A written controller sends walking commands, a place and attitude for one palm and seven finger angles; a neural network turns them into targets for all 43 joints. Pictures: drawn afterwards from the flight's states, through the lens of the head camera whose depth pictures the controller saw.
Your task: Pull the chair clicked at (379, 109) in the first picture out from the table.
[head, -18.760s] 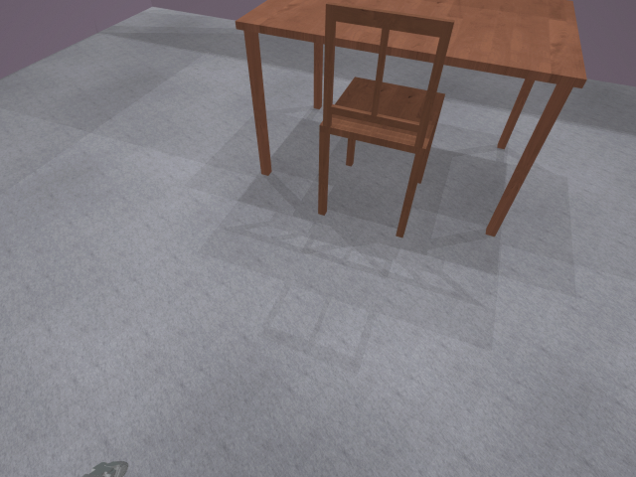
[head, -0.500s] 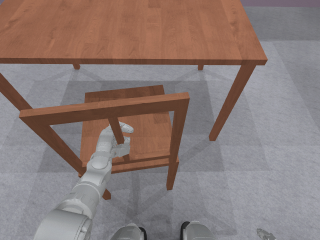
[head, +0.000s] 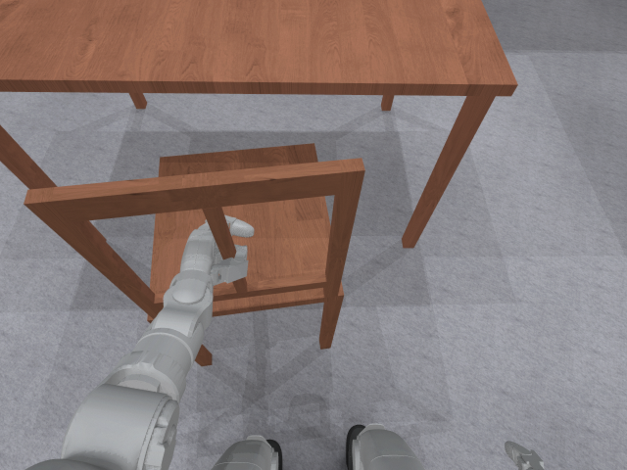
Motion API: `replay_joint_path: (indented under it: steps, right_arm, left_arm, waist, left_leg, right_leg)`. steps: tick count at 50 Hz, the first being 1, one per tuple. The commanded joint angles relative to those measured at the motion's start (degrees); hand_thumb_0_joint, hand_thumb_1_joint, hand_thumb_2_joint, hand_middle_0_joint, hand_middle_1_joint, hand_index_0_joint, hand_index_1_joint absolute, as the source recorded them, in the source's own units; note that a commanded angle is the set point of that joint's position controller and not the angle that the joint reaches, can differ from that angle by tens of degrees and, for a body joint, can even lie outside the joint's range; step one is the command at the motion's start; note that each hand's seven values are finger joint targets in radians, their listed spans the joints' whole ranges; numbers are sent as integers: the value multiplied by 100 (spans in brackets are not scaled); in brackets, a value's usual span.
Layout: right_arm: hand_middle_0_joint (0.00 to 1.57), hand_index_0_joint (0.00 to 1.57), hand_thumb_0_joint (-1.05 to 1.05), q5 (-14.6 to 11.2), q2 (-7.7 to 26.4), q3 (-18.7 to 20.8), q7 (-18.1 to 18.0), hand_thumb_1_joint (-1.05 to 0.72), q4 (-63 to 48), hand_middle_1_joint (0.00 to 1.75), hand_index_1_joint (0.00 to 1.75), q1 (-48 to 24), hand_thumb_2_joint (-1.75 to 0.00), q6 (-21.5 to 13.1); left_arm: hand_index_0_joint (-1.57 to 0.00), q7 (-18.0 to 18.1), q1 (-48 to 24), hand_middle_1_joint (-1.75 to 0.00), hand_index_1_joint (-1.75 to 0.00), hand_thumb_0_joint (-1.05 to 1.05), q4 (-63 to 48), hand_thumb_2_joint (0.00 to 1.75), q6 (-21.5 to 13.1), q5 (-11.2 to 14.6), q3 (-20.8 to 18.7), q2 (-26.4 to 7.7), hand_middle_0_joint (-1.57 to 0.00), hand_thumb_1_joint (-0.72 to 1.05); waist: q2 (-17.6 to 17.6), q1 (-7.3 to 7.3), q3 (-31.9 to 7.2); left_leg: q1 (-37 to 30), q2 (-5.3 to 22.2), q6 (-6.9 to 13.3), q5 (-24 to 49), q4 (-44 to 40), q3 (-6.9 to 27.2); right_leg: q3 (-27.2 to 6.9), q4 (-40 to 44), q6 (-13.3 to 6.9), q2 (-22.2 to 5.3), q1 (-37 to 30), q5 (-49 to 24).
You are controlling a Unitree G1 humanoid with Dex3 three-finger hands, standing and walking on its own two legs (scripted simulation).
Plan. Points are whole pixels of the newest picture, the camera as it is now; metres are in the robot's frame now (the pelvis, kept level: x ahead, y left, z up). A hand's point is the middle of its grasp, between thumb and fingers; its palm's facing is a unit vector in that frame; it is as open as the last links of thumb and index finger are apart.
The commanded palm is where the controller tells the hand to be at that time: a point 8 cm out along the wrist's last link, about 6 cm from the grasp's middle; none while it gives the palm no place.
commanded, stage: step backward, pulling the chair out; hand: left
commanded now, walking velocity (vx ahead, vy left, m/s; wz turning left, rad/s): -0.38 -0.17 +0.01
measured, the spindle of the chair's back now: (229, 253) +0.41 +0.13 -0.07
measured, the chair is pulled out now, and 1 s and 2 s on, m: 0.22 0.47 0.72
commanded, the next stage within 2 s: stop walking, hand still on the chair in 1.14 s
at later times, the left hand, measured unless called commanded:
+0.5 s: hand (236, 328) +0.29 +0.10 -0.05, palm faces -0.05 -0.99 -0.16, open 5.3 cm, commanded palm +0.29 +0.16 -0.04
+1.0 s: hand (222, 453) +0.15 +0.11 -0.05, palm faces -0.03 -0.98 -0.17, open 5.3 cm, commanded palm +0.16 +0.16 -0.04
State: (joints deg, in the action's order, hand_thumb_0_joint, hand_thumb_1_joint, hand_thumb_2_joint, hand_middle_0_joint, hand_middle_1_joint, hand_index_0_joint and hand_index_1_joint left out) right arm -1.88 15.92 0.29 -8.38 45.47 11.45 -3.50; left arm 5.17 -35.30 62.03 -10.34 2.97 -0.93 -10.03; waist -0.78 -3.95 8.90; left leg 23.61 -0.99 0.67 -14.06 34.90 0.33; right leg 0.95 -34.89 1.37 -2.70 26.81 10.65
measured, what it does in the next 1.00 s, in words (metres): walks backwards: right foot, then left foot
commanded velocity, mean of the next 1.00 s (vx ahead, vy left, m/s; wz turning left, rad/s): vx -0.38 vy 0.00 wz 0.05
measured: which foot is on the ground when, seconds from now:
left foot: down 0.00-0.24, up 0.26-0.42, down 0.44-0.76, up 0.78-0.96, down 0.98-1.00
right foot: up 0.00-0.14, down 0.16-0.52, up 0.54-0.70, down 0.72-1.00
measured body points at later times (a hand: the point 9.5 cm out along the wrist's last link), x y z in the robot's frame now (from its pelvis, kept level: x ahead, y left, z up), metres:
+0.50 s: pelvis -0.10 +0.00 +0.00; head +0.00 +0.00 +0.44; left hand +0.29 +0.16 -0.04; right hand -0.01 -0.29 -0.12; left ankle -0.08 +0.13 -0.73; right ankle -0.04 -0.15 -0.72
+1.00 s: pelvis -0.23 +0.00 +0.00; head -0.14 -0.02 +0.44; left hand +0.14 +0.16 -0.04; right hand -0.15 -0.29 -0.13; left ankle -0.25 +0.13 -0.73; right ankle -0.16 -0.14 -0.73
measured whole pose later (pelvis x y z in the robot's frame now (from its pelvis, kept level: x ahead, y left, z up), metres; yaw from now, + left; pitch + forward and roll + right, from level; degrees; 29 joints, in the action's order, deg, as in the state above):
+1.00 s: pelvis -0.23 +0.00 +0.00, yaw +3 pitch +3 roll +0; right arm -2.3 17.6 0.1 -8.6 47.9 11.2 -3.7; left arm 4.3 -34.7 63.4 -8.7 2.7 -1.3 -8.0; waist 1.9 -4.6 7.9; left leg 17.5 0.5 -1.7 -16.8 32.3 1.2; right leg 2.7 -32.4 1.6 -4.0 25.0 10.2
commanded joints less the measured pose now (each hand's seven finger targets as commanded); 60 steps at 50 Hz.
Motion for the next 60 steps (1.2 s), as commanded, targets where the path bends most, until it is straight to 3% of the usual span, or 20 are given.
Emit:
replay_joint_path:
  steps: [1, 4, 8, 10, 12, 16, 21, 23, 25, 27, 30, 35, 38, 40, 42, 47, 50, 52, 55, 60]
  right_arm:
    - [20, 20, 0, 173, 602, 220, 127, -90, -597, 30, 30, 375, -90, -173]
    - [20, 20, 0, 186, 620, 262, 267, -90, -479, 30, 30, 596, -90, -224]
    - [20, 20, 0, 150, 676, 248, 324, -90, -423, 30, 30, 541, -90, -248]
    - [20, 20, 0, 65, 681, 276, 256, -90, -455, 30, 30, 568, -90, -221]
    - [20, 20, 0, -76, 656, 293, 122, -90, -650, 30, 30, 330, -90, -206]
    - [20, 20, 0, 50, 551, 79, 38, -90, -572, 30, 30, 8, -90, -191]
    - [20, 20, 0, -5, 759, 162, -114, -90, -522, 30, 30, 303, -90, -54]
    - [20, 20, 0, -23, 822, 201, -83, -90, -610, 30, 30, 376, -90, 18]
    - [20, 20, 0, 132, 623, 161, 24, -90, -740, 30, 30, 101, -90, 87]
    - [20, 20, 0, 180, 616, 249, 127, -90, -703, 30, 30, 365, -90, 71]
    - [20, 20, 0, 150, 632, 305, 247, -90, -571, 30, 30, 544, -90, -56]
    - [20, 20, 0, 107, 627, 235, 286, -90, -426, 30, 30, 427, -90, -220]
    - [20, 20, 0, -94, 607, 312, 131, -90, -481, 30, 30, 257, -90, -258]
    - [20, 20, 0, -17, 523, 196, 91, -90, -518, 30, 30, -139, -90, -315]
    - [20, 20, 0, 48, 489, 62, 57, -90, -369, 30, 30, -98, -90, -304]
    - [20, 20, 0, -32, 675, 86, -97, -90, -206, 30, 30, 265, -90, -221]
    - [20, 20, 0, -65, 881, 271, -13, -90, -341, 30, 30, 468, -90, -162]
    - [20, 20, 0, 171, 632, 175, 32, -90, -531, 30, 30, 93, -90, -98]
    - [20, 20, 0, 155, 664, 273, 177, -90, -448, 30, 30, 495, -90, -135]
    - [20, 20, 0, 77, 715, 263, 269, -90, -357, 30, 30, 576, -90, -279]
  left_arm:
    - [-50, -15, -2205, -145, -145, 0, -1323, 90, -493, -100, -1, -585, -50, 90]
    - [-50, -31, -2169, -145, -145, 0, -1239, 90, -601, -171, -40, -635, -50, 90]
    - [-50, -73, -1903, -145, -145, 0, -1062, 90, -664, -264, -218, -928, -50, 90]
    - [-50, -44, -1807, -145, -145, 0, -1166, 90, -689, -235, -438, -1314, -50, 90]
    - [-50, -8, -1512, -145, -145, 0, -968, 90, -567, -126, -693, -1766, -50, 90]
    - [-50, 18, -1492, -145, -145, 0, -1084, 90, -277, -155, -613, -1544, -50, 90]
    - [-50, 8, -1715, -145, -145, 0, -1310, 90, -106, -50, -229, -1138, -50, 90]
    - [-50, -32, -1921, -145, -145, 0, -1315, 90, -116, -5, 44, -775, -50, 90]
    - [-50, -114, -2264, -145, -145, 0, -1552, 90, -196, -85, 249, -469, -50, 90]
    - [-50, -68, -2100, -145, -145, 0, -1488, 90, -306, -90, -2, -601, -50, 90]
    - [-50, -65, -2172, -145, -145, 0, -1277, 90, -429, -141, 62, -518, -50, 90]
    - [-50, -100, -2034, -145, -145, 0, -1036, 90, -559, -185, -145, -880, -50, 90]
    - [-50, -39, -1872, -145, -145, 0, -840, 90, -474, -116, -551, -1708, -50, 90]
    - [-50, -46, -1677, -145, -145, 0, -830, 90, -382, -113, -424, -1411, -50, 90]
    - [-50, -5, -1670, -145, -145, 0, -861, 90, -291, -133, -431, -1360, -50, 90]
    - [-50, 28, -1596, -145, -145, 0, -780, 90, -123, -43, -243, -1172, -50, 90]
    - [-50, -61, -2035, -145, -145, 0, -1039, 90, -209, 11, 114, -667, -50, 90]
    - [-50, -121, -2597, -145, -145, 0, -1544, 90, -305, -18, 290, -404, -50, 90]
    - [-50, -67, -2294, -145, -145, 0, -1093, 90, -343, -48, 77, -422, -50, 90]
    - [-50, -103, -2215, -145, -145, 0, -742, 90, -431, -105, -22, -700, -50, 90]
  waist:
    - [1277, 172, -2987]
    - [1224, 64, -3114]
    - [1370, 131, -3050]
    - [616, 83, -3390]
    - [-455, 159, -3458]
    - [-394, 252, -2895]
    - [-693, 118, -3037]
    - [-164, 99, -2977]
    - [1497, 114, -2933]
    - [1488, 169, -2987]
    - [1254, 56, -3044]
    - [1313, 174, -2800]
    - [-1055, 135, -2880]
    - [-797, 363, -2742]
    - [-341, 286, -2762]
    - [-762, 215, -2842]
    - [15, 185, -2911]
    - [1780, 169, -2837]
    - [1058, 157, -2753]
    - [1545, 159, -2566]
  left_leg:
    - [-1942, 1925, 611, 4203, -787, 1656]
    - [-2954, 1929, 626, 5717, -199, 1498]
    - [-2348, 1653, 374, 5026, 82, 1106]
    - [-1551, 1240, 17, 3892, 243, 570]
    - [-317, 502, -341, 127, 1049, 263]
    - [204, 319, -370, -1344, 1298, 638]
    - [-1043, 653, -217, 1554, -556, 307]
    - [-1702, 1131, -12, 3238, -802, 526]
    - [-1575, 1588, 284, 3914, -1012, 1083]
    - [-2133, 1893, 664, 4279, -885, 1416]
    - [-3017, 1864, 674, 5320, -427, 1281]
    - [-2060, 1579, 416, 3953, -92, 991]
    - [-443, 385, -357, -558, 1148, 91]
    - [147, 204, -392, -1593, 2271, 632]
    - [162, 247, -410, -1536, 1804, 626]
    - [-789, 326, -369, -276, -531, 169]
    - [-1715, 1255, 29, 2883, -1032, 434]
    - [-1620, 1905, 509, 3495, -1274, 1358]
    - [-2765, 2058, 822, 4944, -662, 1355]
    - [-2338, 1727, 538, 3636, -418, 1037]
  right_leg:
    - [-221, -1156, -137, 76, -395, 1544]
    - [-290, -332, -131, 107, -286, 1024]
    - [-288, 566, -169, 13, -1087, -450]
    - [-474, 768, -206, -358, -2129, -2986]
    - [-1214, 603, -695, -1397, -2824, -4790]
    - [-1088, 591, -903, -1808, -2559, -4582]
    - [-390, 377, -262, -1024, -2324, -4020]
    - [-85, 223, 15, -408, -1711, -2703]
    - [-27, -840, -14, -126, -1148, 165]
    - [-108, -1205, -91, 108, -494, 1672]
    - [-159, -482, -74, 155, -354, 1219]
    - [-253, 843, -117, 43, -1289, -309]
    - [-1467, 1184, -627, -1423, -1996, -3050]
    - [-1604, 1077, -1097, -1913, -1919, -3157]
    - [-1123, 745, -1037, -1796, -2308, -3934]
    - [-690, 562, -577, -1370, -2359, -3855]
    - [-119, 132, 35, -301, -1503, -1765]
    - [-60, -1219, 0, -80, -804, 1126]
    - [-185, -1227, -74, 115, -95, 1595]
    - [-155, 468, -76, 145, -931, 818]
